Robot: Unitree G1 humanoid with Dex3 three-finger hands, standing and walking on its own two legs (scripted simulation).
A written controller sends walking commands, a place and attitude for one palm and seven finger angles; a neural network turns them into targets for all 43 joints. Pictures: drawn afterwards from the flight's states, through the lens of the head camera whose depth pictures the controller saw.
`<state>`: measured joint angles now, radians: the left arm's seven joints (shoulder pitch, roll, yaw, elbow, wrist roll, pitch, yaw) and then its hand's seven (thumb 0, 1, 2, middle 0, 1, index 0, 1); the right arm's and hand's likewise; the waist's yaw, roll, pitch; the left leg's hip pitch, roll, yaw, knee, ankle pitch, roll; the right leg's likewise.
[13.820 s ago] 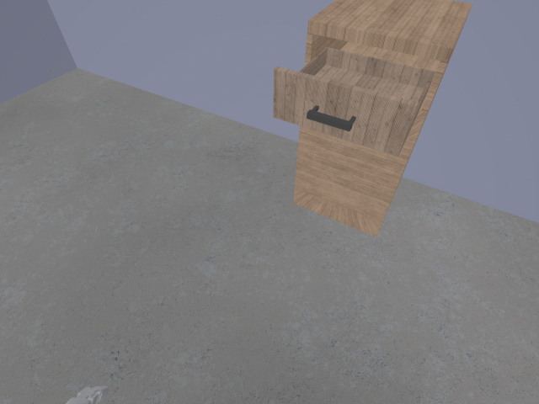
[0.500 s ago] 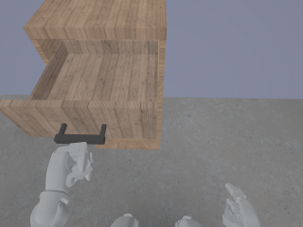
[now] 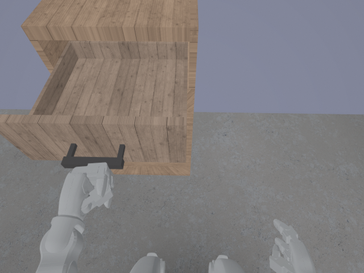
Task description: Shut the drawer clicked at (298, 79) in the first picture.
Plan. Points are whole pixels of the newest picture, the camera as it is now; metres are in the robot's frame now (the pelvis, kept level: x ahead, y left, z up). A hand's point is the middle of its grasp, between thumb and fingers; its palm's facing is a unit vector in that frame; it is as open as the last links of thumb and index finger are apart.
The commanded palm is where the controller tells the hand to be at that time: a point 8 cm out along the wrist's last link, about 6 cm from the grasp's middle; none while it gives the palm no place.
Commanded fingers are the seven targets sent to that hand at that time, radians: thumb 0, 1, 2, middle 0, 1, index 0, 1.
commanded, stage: push the drawer shut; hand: left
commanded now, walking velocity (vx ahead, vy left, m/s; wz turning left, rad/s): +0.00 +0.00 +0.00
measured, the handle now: (95, 155) +0.35 +0.20 +0.05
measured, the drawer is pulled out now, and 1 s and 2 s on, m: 0.27 0.16 0.03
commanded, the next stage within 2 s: none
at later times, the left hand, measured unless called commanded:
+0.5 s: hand (110, 169) +0.32 +0.17 +0.04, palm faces -0.02 -1.00 -0.06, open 3.2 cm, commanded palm +0.32 +0.22 +0.05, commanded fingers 0.00 0.90 0.90 -1.40 -1.60 -1.40 -1.60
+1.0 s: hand (115, 142) +0.39 +0.17 +0.04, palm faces -0.01 -1.00 -0.05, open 3.2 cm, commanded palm +0.39 +0.22 +0.05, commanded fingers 0.00 0.90 0.90 -1.40 -1.60 -1.40 -1.60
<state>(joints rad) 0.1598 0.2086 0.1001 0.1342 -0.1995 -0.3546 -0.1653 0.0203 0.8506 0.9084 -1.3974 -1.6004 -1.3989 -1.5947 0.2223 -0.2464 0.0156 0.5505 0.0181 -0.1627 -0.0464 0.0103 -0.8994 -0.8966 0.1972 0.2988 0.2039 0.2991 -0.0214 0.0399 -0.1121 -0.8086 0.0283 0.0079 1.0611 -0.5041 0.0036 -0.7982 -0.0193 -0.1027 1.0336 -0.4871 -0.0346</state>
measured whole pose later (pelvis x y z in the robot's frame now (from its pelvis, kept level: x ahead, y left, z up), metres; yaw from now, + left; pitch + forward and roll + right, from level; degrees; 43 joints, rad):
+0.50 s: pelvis -0.02 +0.01 +0.00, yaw +0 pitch +14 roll -1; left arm -0.17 0.24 0.12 0.43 -0.19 -0.37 -0.14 0.03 0.72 0.94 -1.40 -1.60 -1.40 -1.59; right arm 0.21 -0.25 0.04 0.63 0.03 -0.17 -0.07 0.01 -0.90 -0.90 0.20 0.30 0.20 0.30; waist -0.03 0.04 -0.09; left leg -0.84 0.02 0.00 1.06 -0.47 0.01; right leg -0.82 -0.02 -0.11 1.02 -0.45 -0.03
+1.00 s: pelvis -0.02 +0.01 +0.00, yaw -1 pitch +16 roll -2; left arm -0.45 0.27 0.20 0.74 -0.15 -0.42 -0.13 0.03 0.70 0.91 -1.40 -1.60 -1.40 -1.59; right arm 0.27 -0.26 0.03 0.66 0.01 -0.11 -0.04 0.01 -0.90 -0.90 0.20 0.30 0.20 0.30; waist -0.07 0.03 -0.09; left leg -0.88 0.02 0.02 1.05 -0.46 0.02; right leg -0.86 -0.02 -0.09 1.01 -0.43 -0.02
